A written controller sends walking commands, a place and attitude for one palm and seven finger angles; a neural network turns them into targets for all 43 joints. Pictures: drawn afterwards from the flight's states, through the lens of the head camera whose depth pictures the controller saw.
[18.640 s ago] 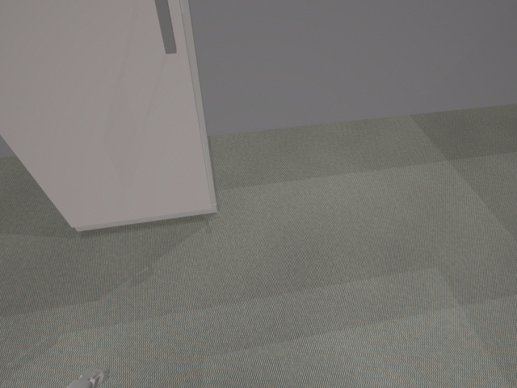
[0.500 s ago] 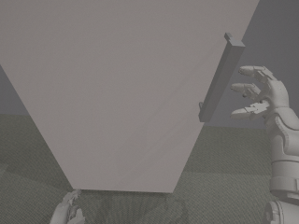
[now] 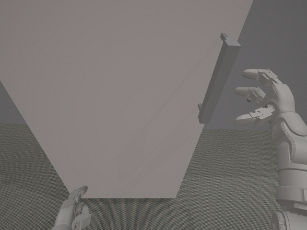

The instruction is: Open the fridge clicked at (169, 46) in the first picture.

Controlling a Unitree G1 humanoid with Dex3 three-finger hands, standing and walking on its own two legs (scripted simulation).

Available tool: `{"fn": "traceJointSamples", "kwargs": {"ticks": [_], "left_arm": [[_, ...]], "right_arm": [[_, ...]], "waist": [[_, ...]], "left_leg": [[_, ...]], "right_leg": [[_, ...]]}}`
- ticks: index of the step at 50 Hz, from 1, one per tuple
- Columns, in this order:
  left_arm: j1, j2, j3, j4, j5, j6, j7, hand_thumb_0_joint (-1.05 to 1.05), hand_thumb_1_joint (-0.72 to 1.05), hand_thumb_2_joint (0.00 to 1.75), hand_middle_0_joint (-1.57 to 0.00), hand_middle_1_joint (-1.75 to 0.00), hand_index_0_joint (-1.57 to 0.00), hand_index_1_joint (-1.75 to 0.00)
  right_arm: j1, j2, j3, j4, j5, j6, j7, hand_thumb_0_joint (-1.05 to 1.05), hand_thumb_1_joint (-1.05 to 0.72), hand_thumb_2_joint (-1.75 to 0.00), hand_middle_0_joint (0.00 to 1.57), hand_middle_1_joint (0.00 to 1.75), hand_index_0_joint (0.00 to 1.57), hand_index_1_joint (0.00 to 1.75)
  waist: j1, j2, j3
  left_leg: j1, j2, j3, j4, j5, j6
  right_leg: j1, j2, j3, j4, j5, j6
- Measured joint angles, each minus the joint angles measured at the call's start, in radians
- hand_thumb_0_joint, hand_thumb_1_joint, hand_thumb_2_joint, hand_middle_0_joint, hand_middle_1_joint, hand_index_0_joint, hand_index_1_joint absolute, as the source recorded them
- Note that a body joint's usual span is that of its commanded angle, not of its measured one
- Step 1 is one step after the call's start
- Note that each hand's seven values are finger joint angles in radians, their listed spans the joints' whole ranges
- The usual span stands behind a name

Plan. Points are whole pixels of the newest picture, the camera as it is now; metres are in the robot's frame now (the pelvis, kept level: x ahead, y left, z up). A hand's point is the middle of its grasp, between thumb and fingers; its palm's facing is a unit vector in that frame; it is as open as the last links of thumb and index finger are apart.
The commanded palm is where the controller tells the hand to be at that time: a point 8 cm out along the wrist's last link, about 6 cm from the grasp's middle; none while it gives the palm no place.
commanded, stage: feel for the door with the fingertips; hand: right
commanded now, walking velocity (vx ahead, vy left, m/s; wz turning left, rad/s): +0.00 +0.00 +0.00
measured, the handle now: (212, 82) +0.44 -0.12 +0.20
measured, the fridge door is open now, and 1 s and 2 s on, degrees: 0 0 0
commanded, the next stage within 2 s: slide the fingers in behind the handle in 0.96 s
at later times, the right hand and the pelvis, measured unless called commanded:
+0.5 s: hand (233, 96) +0.38 -0.16 +0.21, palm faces -0.04 +1.00 +0.00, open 14.0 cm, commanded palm +0.36 -0.21 +0.21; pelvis +0.00 +0.00 +0.00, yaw +1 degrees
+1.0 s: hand (229, 91) +0.40 -0.15 +0.21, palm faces -0.02 +1.00 -0.01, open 13.9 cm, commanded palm +0.38 -0.20 +0.21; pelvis +0.00 +0.00 +0.00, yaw +0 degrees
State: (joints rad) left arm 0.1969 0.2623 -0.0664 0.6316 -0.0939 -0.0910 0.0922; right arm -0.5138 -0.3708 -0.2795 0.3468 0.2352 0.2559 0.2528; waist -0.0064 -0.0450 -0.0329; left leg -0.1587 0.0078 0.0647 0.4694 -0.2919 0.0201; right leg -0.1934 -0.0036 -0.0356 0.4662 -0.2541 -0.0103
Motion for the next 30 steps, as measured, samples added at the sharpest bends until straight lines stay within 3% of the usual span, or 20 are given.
{"fn": "traceJointSamples", "kwargs": {"ticks": [11,30], "left_arm": [[0.016,-0.003,-0.001,0.007,0.001,0.004,-0.005,0.02,0.9,0.9,-0.2,-0.3,-0.2,-0.3],[0.002,-0.013,0.002,0.014,0.01,0.021,-0.013,0.02,0.9,0.9,-0.2,-0.3,-0.2,-0.3]], "right_arm": [[-0.005,0.013,0.009,0.001,0.006,0.001,-0.011,-0.01,0.5,-0.3,0.3,1.2,0.3,1.2],[-0.028,0.077,0.055,-0.03,-0.018,0.032,-0.1,-0.01,0.5,-0.3,0.3,1.2,0.3,1.2]], "waist": [[0.007,0.0,-0.004],[0.013,0.0,0.002]], "left_leg": [[-0.004,-0.001,-0.006,-0.002,0.005,-0.001],[-0.002,-0.003,-0.014,-0.006,0.008,0.0]], "right_leg": [[0.0,-0.001,-0.006,-0.005,0.005,-0.001],[0.008,-0.002,-0.013,-0.014,0.007,0.0]]}}
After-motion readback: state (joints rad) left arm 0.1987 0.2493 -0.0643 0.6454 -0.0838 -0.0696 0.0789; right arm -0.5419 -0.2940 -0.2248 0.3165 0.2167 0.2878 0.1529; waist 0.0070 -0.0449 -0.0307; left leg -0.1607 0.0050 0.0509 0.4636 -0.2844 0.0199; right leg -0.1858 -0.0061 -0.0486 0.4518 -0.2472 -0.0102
